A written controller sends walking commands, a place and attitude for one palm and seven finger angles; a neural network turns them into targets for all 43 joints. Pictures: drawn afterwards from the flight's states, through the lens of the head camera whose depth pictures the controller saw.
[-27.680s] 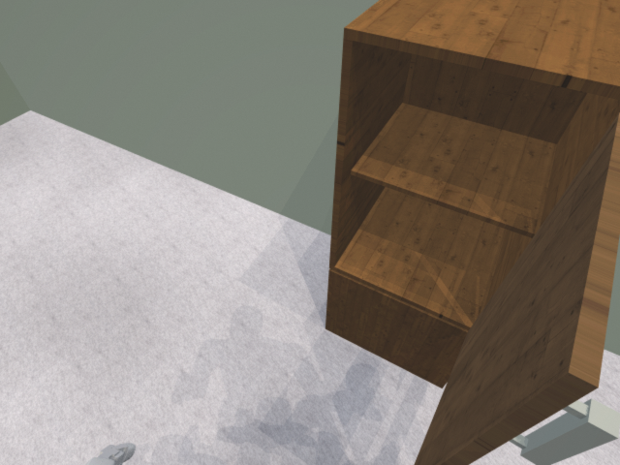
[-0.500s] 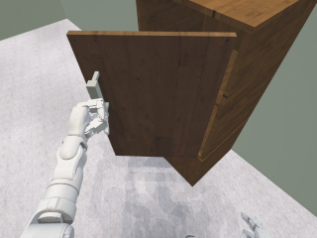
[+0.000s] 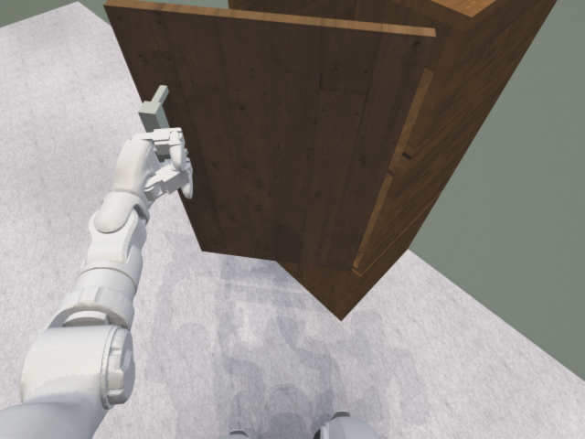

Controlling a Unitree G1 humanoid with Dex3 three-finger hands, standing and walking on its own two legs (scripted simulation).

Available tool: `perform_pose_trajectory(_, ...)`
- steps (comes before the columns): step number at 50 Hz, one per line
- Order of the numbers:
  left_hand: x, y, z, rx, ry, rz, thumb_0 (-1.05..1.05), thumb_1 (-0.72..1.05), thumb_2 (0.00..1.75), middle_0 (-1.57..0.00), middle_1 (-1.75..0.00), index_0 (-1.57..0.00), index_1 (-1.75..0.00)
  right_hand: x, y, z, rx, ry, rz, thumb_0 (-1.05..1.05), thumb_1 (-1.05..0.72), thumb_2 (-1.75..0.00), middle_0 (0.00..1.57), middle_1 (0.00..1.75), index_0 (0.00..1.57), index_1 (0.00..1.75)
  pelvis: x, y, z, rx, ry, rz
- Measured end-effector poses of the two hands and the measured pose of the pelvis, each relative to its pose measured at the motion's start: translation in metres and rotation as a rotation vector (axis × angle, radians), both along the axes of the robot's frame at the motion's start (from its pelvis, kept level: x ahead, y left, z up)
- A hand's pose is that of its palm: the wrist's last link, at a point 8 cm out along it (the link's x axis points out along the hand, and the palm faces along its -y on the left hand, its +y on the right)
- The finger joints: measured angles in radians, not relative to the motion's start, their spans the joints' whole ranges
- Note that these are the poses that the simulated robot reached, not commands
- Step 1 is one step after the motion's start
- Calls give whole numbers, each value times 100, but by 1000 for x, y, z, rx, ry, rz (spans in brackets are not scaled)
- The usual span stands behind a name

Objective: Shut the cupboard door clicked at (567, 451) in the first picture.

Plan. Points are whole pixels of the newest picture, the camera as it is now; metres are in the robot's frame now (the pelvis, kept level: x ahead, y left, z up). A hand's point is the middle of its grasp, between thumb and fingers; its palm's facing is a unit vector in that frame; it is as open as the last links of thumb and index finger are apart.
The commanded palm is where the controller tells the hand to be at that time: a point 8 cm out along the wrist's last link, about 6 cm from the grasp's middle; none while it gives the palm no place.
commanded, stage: push the door shut along its arc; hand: left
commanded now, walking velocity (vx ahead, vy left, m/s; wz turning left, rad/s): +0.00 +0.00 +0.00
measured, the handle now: (169, 135) +0.53 +0.17 +0.09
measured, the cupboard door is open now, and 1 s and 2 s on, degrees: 37 22 9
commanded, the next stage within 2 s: pull the fist back off the door in 1.26 s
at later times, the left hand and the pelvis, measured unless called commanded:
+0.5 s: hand (213, 142) +0.51 +0.10 +0.10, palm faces -0.30 -0.96 -0.01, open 3.1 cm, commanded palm +0.50 +0.15 +0.09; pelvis +0.00 +0.00 -0.01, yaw -1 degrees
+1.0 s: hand (241, 116) +0.56 +0.06 +0.10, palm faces -0.38 -0.92 -0.01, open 3.0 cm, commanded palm +0.57 +0.10 +0.09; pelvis +0.00 -0.01 -0.02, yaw -1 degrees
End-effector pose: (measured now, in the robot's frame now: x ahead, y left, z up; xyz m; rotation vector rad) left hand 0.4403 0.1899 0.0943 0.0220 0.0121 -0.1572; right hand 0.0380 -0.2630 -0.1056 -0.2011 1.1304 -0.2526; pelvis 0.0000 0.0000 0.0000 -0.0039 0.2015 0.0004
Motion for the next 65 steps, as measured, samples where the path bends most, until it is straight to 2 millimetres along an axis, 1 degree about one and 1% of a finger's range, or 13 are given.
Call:
perform_pose_trajectory(8, 19, -13, 1, 4, 9, -54, 1, 90, 90, -130, -150, -130, -150, -24, -1, -4, -12, 61, -28, 1, -90, -90, 20, 30, 20, 30, -1, 4, -3, -5, 26, 0)
perform_pose_trajectory(15, 39, -18, 3, 0, 20, -74, 1, 90, 90, -130, -150, -130, -150, -36, 2, -4, -16, 87, -45, 1, -90, -90, 20, 30, 20, 30, -3, 4, -6, -6, 52, -6)
perform_pose_trajectory(21, 53, -29, 5, 0, 19, -125, 1, 90, 90, -130, -150, -130, -150, -47, 2, -5, -18, 122, -57, 1, -90, -90, 20, 30, 20, 30, -3, 4, -9, -10, 74, -6)
perform_pose_trajectory(29, 70, -44, 6, 2, 33, -168, 1, 90, 90, -130, -150, -130, -150, -57, 1, -7, -21, 163, -70, 1, -90, -90, 20, 30, 20, 30, -1, 3, -12, -13, 102, -6)
perform_pose_trajectory(33, 81, -53, 6, -19, 45, -183, 1, 90, 90, -130, -150, -130, -150, -61, -1, -7, -28, 176, -83, 1, -90, -90, 20, 30, 20, 30, -1, 1, -14, -13, 114, -10)
perform_pose_trajectory(39, 98, -65, 9, 3, 34, -210, 1, 90, 90, -130, -150, -130, -150, -69, -3, -8, -36, 202, -99, 1, -90, -90, 20, 30, 20, 30, 1, -1, -17, -15, 142, -11)
perform_pose_trajectory(51, 120, -76, 9, 9, 65, -240, -1, 91, 94, -130, -150, -129, -150, -85, -7, -11, -47, 275, -109, 1, -90, -90, 20, 30, 20, 30, 1, -7, -24, -20, 183, -3)
perform_pose_trajectory(59, 134, -90, 9, 11, 57, -267, -1, 97, 97, -130, -150, -129, -150, -95, -11, -14, -66, 318, -113, 1, -90, -90, 20, 30, 20, 30, -1, -9, -32, -27, 218, 5)
perform_pose_trajectory(65, 147, -101, 8, 9, 55, -281, -1, 99, 98, -130, -150, -129, -150, -103, -10, -17, -69, 341, -129, 1, -90, -90, 20, 30, 20, 30, -1, -10, -39, -30, 246, 2)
